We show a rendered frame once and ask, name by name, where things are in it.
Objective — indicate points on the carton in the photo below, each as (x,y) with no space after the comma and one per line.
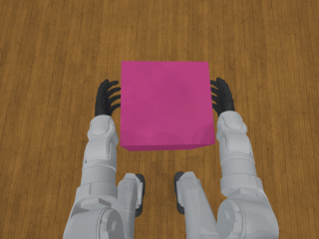
(165,105)

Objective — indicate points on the robot left foot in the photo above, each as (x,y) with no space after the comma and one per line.
(140,209)

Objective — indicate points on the robot right hand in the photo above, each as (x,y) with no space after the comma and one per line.
(223,98)

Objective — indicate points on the robot left hand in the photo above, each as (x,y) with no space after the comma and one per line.
(103,101)

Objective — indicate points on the robot left forearm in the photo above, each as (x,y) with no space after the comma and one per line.
(98,182)

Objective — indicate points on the robot right upper arm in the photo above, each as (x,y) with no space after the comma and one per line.
(244,219)

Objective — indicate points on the robot left upper arm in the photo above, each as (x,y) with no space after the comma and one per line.
(102,223)

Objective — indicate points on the robot right foot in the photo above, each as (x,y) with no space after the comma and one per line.
(176,178)

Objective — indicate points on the robot foot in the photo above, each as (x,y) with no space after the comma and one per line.
(176,178)
(140,209)

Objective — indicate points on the robot right forearm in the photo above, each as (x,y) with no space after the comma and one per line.
(239,177)

